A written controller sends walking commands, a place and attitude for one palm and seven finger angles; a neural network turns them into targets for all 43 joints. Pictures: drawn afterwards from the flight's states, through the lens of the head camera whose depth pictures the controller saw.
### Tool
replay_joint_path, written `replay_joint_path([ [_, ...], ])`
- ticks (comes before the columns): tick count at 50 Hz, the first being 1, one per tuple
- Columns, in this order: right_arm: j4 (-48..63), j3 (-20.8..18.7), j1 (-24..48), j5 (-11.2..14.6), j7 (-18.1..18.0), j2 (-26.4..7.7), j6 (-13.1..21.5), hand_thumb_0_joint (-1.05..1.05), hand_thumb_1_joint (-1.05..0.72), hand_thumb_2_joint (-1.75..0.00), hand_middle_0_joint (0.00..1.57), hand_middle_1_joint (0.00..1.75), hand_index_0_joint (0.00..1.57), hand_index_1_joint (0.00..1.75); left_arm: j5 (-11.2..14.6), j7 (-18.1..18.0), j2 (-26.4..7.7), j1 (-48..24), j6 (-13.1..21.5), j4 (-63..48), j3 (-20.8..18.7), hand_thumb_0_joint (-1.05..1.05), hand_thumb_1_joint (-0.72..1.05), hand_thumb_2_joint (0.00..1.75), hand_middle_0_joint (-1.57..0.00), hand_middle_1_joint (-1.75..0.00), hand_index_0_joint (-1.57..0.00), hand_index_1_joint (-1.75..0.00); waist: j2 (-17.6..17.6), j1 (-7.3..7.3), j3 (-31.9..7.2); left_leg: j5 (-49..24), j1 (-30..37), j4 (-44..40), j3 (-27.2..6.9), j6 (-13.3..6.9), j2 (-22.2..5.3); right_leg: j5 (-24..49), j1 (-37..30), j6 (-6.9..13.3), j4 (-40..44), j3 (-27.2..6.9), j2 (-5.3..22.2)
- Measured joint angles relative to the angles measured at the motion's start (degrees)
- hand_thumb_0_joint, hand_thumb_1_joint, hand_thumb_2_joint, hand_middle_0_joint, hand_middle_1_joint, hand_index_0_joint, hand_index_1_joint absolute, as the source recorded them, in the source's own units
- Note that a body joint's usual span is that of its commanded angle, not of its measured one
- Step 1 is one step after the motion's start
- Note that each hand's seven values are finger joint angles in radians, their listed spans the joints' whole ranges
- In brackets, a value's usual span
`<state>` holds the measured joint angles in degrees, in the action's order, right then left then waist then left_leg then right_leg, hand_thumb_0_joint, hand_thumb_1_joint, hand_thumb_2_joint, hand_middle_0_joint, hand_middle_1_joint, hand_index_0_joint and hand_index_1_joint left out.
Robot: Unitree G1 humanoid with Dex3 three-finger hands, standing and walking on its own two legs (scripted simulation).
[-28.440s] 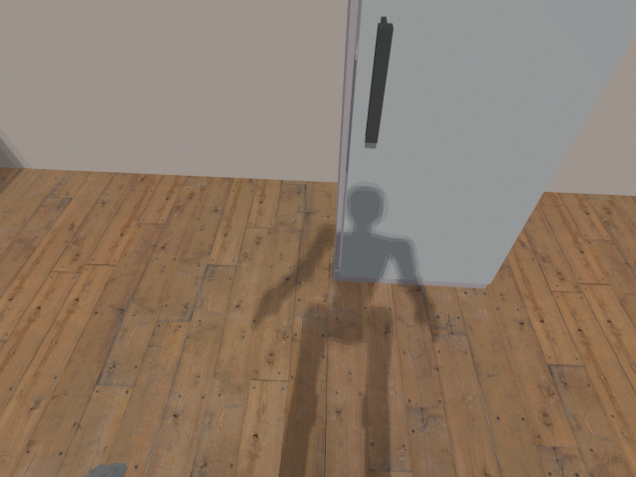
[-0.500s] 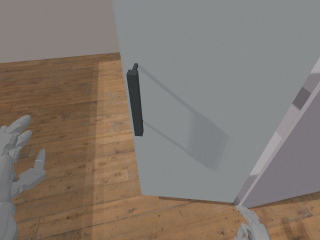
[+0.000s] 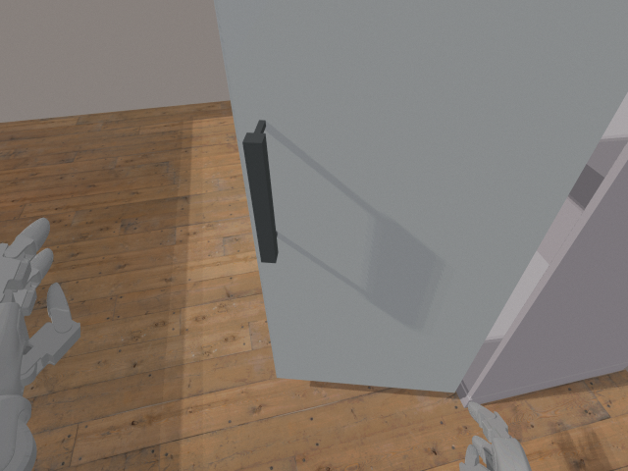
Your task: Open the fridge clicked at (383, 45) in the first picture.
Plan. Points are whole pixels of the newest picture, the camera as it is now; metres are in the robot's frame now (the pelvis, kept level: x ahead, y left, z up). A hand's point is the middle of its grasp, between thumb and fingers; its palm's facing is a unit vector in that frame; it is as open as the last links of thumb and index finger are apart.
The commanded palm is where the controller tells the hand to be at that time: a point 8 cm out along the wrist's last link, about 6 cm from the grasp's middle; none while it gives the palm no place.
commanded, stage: step back with the hand held close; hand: left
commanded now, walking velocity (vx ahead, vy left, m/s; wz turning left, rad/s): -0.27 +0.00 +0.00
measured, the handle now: (265, 196) +0.52 +0.16 +0.08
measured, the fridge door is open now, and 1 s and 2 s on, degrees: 73 73 73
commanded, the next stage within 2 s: stop stepping back and stand still in 1.30 s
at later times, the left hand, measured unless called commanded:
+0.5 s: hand (18, 380) +0.14 +0.29 +0.15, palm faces +0.46 -0.76 -0.46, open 7.4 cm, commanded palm +0.07 +0.32 +0.17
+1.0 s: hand out of the picture +0.06 +0.28 +0.16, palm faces +0.49 -0.76 -0.43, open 7.4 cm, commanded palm -0.02 +0.32 +0.17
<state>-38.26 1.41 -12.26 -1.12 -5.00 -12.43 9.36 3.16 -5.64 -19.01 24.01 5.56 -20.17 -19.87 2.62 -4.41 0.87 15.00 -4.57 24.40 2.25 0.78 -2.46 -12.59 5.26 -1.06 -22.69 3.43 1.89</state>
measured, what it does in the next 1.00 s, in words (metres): shifts its weight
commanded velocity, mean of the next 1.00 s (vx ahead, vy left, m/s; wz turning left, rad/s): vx -0.31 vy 0.00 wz -0.01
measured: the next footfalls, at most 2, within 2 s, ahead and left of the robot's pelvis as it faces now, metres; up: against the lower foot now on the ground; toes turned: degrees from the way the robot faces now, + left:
right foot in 1.12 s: -0.09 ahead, -0.11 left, +0.00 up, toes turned +11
left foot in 1.34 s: -0.14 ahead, +0.13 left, +0.00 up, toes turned +9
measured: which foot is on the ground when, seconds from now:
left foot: down 0.00-1.00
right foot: down 0.00-0.98, up 1.00-1.00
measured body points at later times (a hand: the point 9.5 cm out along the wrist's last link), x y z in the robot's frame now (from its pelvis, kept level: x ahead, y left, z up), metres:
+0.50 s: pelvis -0.07 +0.02 -0.02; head -0.06 +0.03 +0.43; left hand +0.11 +0.33 +0.18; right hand +0.10 -0.22 -0.09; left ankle -0.01 +0.13 -0.74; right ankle +0.00 -0.13 -0.74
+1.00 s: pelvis -0.14 +0.01 -0.03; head -0.13 +0.03 +0.42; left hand +0.02 +0.32 +0.18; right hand +0.03 -0.23 -0.09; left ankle -0.02 +0.13 -0.73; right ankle +0.00 -0.12 -0.74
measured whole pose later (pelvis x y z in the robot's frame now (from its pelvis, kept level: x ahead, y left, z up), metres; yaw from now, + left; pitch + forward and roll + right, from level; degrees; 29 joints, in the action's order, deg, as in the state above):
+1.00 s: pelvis -0.14 +0.01 -0.03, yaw +3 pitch -1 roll +0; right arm -34.4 -0.3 -13.3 -0.5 -3.9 -12.9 9.6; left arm 0.4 -8.0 -23.4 25.5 18.0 -27.8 -25.6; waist -2.4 0.0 3.3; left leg 19.8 -29.2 39.8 0.8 -2.1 -0.2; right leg -12.4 28.0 -1.6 -36.5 -1.8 0.6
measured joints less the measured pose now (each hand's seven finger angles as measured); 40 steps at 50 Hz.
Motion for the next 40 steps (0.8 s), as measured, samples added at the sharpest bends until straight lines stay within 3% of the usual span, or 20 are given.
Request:
replay_joint_path([
  [4,1.5,0.0,1.0,0.1,0.6,-0.5,-2.1,0.02,-0.90,-0.90,0.20,0.30,0.21,0.30,-0.6,-0.4,-0.6,0.6,3.1,-1.1,-1.9,0.01,0.89,0.90,-0.21,-0.30,-0.21,-0.31,-0.2,1.44,-1.1,0.7,-4.9,3.0,-0.2,-0.2,-0.5,0.5,4.0,0.0,-0.9,0.1,-0.5],
  [9,3.9,-1.1,1.7,0.4,0.4,-1.1,-4.2,0.02,-0.90,-0.90,0.20,0.30,0.21,0.30,-1.1,-0.7,-1.6,3.4,4.4,-3.1,-1.7,0.01,0.89,0.90,-0.21,-0.30,-0.20,-0.31,-1.2,3.09,-0.9,0.4,-8.0,4.2,1.0,-0.8,0.3,0.7,7.9,-0.7,-3.1,-1.2,0.4],
  [16,6.5,-1.6,0.9,0.9,-0.1,-0.6,-5.6,0.02,-0.90,-0.90,0.20,0.29,0.20,0.30,-1.3,-1.2,-4.7,5.6,5.2,-5.5,-3.2,0.01,0.89,0.90,-0.21,-0.30,-0.21,-0.31,-3.1,3.96,0.0,-0.3,-10.8,6.1,2.0,-1.8,1.2,1.5,11.4,-1.5,-5.7,-2.4,1.4],
  [32,4.6,-0.1,-3.0,0.8,0.6,0.6,-0.8,0.02,-0.90,-0.90,0.20,0.30,0.21,0.30,-3.5,-2.8,-2.4,2.5,10.2,-6.4,-5.2,0.01,0.89,0.90,-0.21,-0.30,-0.21,-0.31,-3.7,3.02,1.0,1.4,-19.4,15.3,-0.3,-2.5,1.0,2.2,17.9,-1.1,-12.2,-0.6,1.4],
  [38,4.7,-0.3,-3.8,0.8,0.9,1.0,0.9,0.02,-0.90,-0.90,0.20,0.30,0.21,0.30,-4.1,-2.6,-4.2,1.0,11.8,-6.6,-6.0,0.01,0.89,0.90,-0.21,-0.30,-0.21,-0.31,-4.1,4.77,1.6,1.5,-21.5,16.7,-1.2,-2.5,1.2,1.7,19.3,-0.9,-14.2,-3.2,-0.6],
  [40,4.6,-0.5,-3.7,0.7,1.2,0.9,1.1,0.02,-0.90,-0.90,0.20,0.30,0.21,0.30,-4.0,-2.5,-4.6,1.7,12.4,-6.7,-6.8,0.01,0.89,0.90,-0.21,-0.30,-0.21,-0.31,-4.1,4.75,1.7,2.7,-22.1,17.5,-1.1,-2.5,1.1,2.2,19.9,-0.6,-14.9,-3.3,-0.6],
])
